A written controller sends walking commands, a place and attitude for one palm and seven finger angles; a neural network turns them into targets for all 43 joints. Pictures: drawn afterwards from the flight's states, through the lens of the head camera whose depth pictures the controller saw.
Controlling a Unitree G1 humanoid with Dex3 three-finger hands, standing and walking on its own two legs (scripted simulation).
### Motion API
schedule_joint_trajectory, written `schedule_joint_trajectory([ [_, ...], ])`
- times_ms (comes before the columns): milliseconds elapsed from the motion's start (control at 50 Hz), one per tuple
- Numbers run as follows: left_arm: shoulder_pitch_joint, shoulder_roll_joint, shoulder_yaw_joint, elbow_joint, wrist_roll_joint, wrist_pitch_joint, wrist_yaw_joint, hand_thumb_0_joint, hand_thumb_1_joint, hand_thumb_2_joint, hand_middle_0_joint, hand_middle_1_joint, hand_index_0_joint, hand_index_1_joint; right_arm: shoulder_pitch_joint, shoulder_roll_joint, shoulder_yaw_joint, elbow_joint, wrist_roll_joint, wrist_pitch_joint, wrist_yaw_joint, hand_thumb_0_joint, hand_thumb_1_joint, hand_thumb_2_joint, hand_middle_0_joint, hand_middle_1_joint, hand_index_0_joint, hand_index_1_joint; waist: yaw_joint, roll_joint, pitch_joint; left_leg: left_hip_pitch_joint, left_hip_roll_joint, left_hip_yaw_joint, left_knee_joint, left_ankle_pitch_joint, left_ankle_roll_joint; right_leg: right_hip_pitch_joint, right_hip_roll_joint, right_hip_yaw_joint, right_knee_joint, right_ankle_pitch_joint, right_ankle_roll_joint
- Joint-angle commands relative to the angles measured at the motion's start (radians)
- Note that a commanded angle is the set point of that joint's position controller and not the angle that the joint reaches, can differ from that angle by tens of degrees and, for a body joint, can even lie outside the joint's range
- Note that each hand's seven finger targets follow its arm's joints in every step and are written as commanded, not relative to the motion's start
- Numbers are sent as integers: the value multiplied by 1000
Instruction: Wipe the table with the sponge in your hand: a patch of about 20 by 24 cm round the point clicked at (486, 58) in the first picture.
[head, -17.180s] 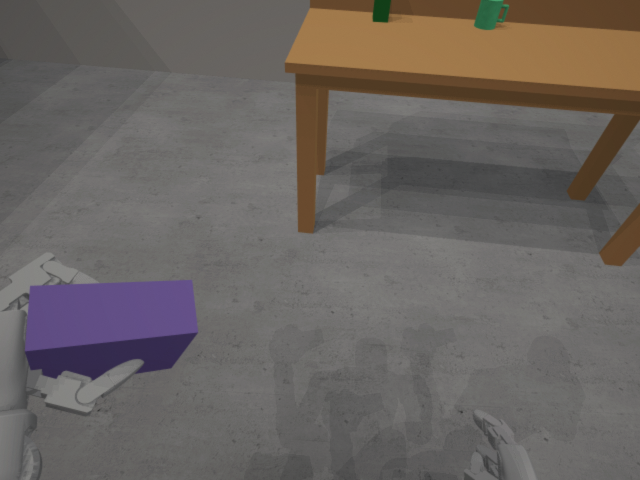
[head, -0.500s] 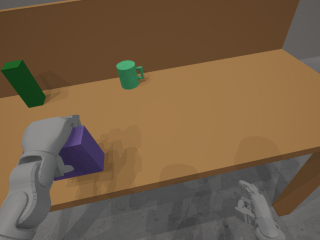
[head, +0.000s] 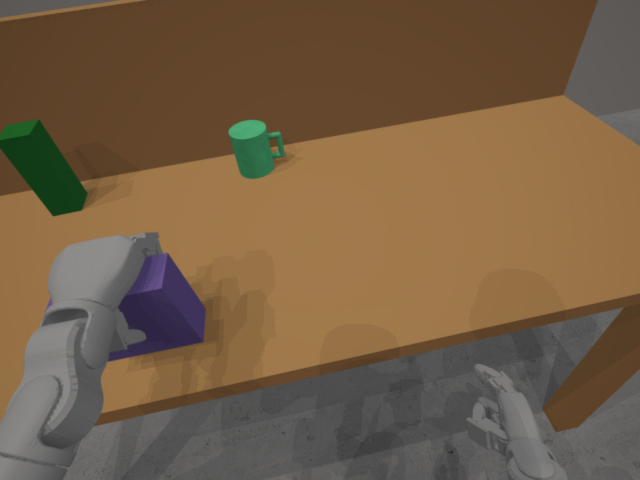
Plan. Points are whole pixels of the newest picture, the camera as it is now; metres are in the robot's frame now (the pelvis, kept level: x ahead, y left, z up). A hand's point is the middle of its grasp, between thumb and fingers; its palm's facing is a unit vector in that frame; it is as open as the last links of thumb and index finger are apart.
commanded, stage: move the sponge above the wiping area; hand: left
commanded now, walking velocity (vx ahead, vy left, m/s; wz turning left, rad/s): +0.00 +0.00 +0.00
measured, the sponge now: (143, 319) +0.25 +0.28 +0.08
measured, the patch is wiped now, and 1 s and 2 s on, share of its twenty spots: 0.00 0.00 0.00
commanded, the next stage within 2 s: lower the sponge onto the table in 1.20 s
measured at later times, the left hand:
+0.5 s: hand (128, 295) +0.26 +0.29 +0.12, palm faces +0.03 -0.05 -1.00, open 9.6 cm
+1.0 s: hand (135, 296) +0.26 +0.28 +0.12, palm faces +0.04 -0.06 -1.00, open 9.6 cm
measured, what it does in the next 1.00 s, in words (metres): stands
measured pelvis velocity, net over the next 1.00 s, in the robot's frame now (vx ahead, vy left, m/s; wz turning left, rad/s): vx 0.01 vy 0.00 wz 0.00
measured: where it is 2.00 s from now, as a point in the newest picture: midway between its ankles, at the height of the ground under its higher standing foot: outside the picture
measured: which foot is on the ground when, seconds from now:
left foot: down 0.00-1.00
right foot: down 0.00-1.00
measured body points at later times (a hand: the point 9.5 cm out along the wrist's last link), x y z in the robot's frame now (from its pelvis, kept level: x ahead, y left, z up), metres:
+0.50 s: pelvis +0.01 +0.00 +0.00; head +0.01 -0.04 +0.45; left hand +0.26 +0.29 +0.17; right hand +0.26 -0.20 -0.08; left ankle +0.03 +0.12 -0.74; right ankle +0.01 -0.10 -0.74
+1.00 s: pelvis +0.01 +0.00 +0.00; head +0.00 -0.05 +0.45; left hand +0.25 +0.28 +0.18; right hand +0.26 -0.20 -0.08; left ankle +0.03 +0.12 -0.74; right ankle +0.01 -0.10 -0.74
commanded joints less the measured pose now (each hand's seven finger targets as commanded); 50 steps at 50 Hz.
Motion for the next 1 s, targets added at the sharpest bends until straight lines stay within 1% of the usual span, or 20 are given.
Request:
schedule_joint_trajectory([
  [0, -293, 266, 198, -188, 31, 11, 71, 0, 100, 1300, -1200, -1600, -1200, -1600, -256, -84, -31, -176, 5, -52, -5, 0, -900, -900, 200, 300, 200, 300, 2, -26, -200, 101, -23, -92, -50, 121, 14, 11, -12, 151, -106, 60, -48],
  [20, -299, 212, 151, -176, 27, 15, 68, 0, 100, 1300, -1200, -1600, -1200, -1600, -237, -82, -33, -182, 2, -53, -4, 0, -900, -900, 200, 300, 200, 300, -4, -45, -212, 93, -17, -79, -44, 128, 18, 20, -21, 114, -97, 77, -40],
  [100, -273, 263, 196, -166, 34, 31, 63, 0, 100, 1300, -1200, -1600, -1200, -1600, -255, -88, -34, -181, 8, -48, 0, 0, -900, -900, 200, 300, 200, 300, 0, -54, -207, 94, -21, -84, -44, 138, 16, 23, -14, 146, -98, 92, -44],
  [120, -252, 229, 164, -158, 29, 33, 56, 0, 100, 1300, -1200, -1600, -1200, -1600, -232, -90, -35, -189, 2, -47, 0, 0, -900, -900, 200, 300, 200, 300, 2, -49, -226, 83, -22, -75, -39, 144, 21, 44, -24, 110, -89, 108, -38],
  [200, -250, 261, 195, -215, 38, 14, 57, 0, 100, 1300, -1200, -1600, -1200, -1600, -250, -83, -35, -194, 5, -50, 2, 0, -900, -900, 200, 300, 200, 300, 6, -34, -239, 111, -24, -89, -34, 173, 21, 38, -12, 140, -83, 132, -44],
  [240, -225, 222, 165, -213, 37, 5, 57, 0, 100, 1300, -1200, -1600, -1200, -1600, -205, -82, -37, -191, 1, -48, 6, 0, -900, -900, 200, 300, 200, 300, -3, -55, -256, 114, -21, -82, -23, 216, 23, 43, -20, 110, -76, 183, -34],
  [400, -215, 269, 222, -194, 36, 18, 85, 0, 100, 1300, -1200, -1600, -1200, -1600, -236, -92, -41, -185, 6, -37, 8, 0, -900, -900, 200, 300, 200, 300, 0, -45, -206, 100, -20, -82, -29, 189, 19, 23, -11, 143, -87, 161, -42],
  [420, -238, 212, 164, -187, 37, 17, 81, 0, 100, 1300, -1200, -1600, -1200, -1600, -212, -88, -40, -187, 3, -37, 7, 0, -900, -900, 200, 300, 200, 300, -10, -35, -223, 99, -20, -75, -27, 193, 23, 26, -17, 105, -83, 163, -37],
  [500, -208, 236, 184, -225, 39, -2, 81, 0, 100, 1300, -1200, -1600, -1200, -1600, -232, -85, -43, -191, 5, -46, 7, 0, -900, -900, 200, 300, 200, 300, -3, -16, -227, 122, -20, -88, -28, 199, 22, 27, -9, 132, -84, 165, -44],
  [540, -225, 193, 133, -236, 44, -14, 75, 0, 100, 1300, -1200, -1600, -1200, -1600, -203, -79, -41, -190, 3, -49, 7, 0, -900, -900, 200, 300, 200, 300, -13, -27, -241, 125, -18, -91, -33, 205, 23, 22, -15, 99, -88, 154, -32],
  [600, -208, 243, 193, -249, 43, -14, 88, 0, 100, 1300, -1200, -1600, -1200, -1600, -233, -83, -45, -190, 2, -52, 6, 0, -900, -900, 200, 300, 200, 300, 5, -39, -222, 128, -14, -99, -40, 191, 21, 26, -5, 134, -91, 141, -46],
  [640, -206, 218, 171, -232, 50, -11, 94, 0, 100, 1300, -1200, -1600, -1200, -1600, -202, -80, -45, -186, -2, -49, 7, 0, -900, -900, 200, 300, 200, 300, 3, -47, -245, 118, -16, -91, -41, 207, 20, 39, -16, 104, -87, 151, -37],
  [700, -232, 265, 216, -201, 46, 16, 105, 0, 100, 1300, -1200, -1600, -1200, -1600, -248, -87, -41, -176, 6, -39, 8, 0, -900, -900, 200, 300, 200, 300, 9, -23, -189, 102, -16, -98, -60, 156, 15, 22, -5, 136, -102, 96, -49],
  [740, -250, 207, 160, -180, 44, 26, 102, 0, 100, 1300, -1200, -1600, -1200, -1600, -225, -83, -42, -179, 6, -40, 6, 0, -900, -900, 200, 300, 200, 300, 0, -51, -222, 103, -19, -86, -53, 172, 18, 30, -16, 106, -98, 114, -36],
  [800, -244, 223, 167, -214, 41, 36, 89, 0, 100, 1300, -1200, -1600, -1200, -1600, -268, -83, -39, -185, 11, -43, 8, 0, -900, -900, 200, 300, 200, 300, 7, -19, -216, 114, -21, -94, -59, 158, 17, 31, -6, 134, -99, 100, -47],
  [820, -232, 172, 122, -224, 36, 35, 80, 0, 100, 1300, -1200, -1600, -1200, -1600, -246, -80, -40, -193, 7, -45, 10, 0, -900, -900, 200, 300, 200, 300, 4, -35, -243, 111, -19, -86, -52, 173, 21, 46, -14, 97, -87, 121, -40],
  [880, -227, 162, 90, -220, 49, 32, 60, 0, 100, 1300, -1200, -1600, -1200, -1600, -229, -86, -44, -187, 7, -39, 12, 0, -900, -900, 200, 300, 200, 300, -6, -39, -213, 108, -19, -96, -59, 163, 22, 22, -15, 100, -96, 111, -33],
  [900, -222, 210, 148, -219, 46, 36, 64, 0, 100, 1300, -1200, -1600, -1200, -1600, -260, -84, -39, -188, 10, -44, 11, 0, -900, -900, 200, 300, 200, 300, 2, -49, -192, 104, -17, -101, -62, 136, 20, 17, -3, 133, -98, 85, -45],
  [940, -250, 189, 119, -214, 56, 30, 60, 0, 100, 1300, -1200, -1600, -1200, -1600, -230, -82, -36, -186, 7, -41, 9, 0, -900, -900, 200, 300, 200, 300, -6, -82, -213, 98, -21, -92, -59, 145, 22, 22, -13, 107, -100, 87, -33],
  [980, -267, 231, 157, -203, 64, 25, 71, 0, 100, 1300, -1200, -1600, -1200, -1600, -226, -91, -44, -177, 4, -34, 6, 0, -900, -900, 200, 300, 200, 300, 2, -57, -222, 102, -22, -93, -61, 141, 21, 26, -12, 112, -100, 85, -35],
])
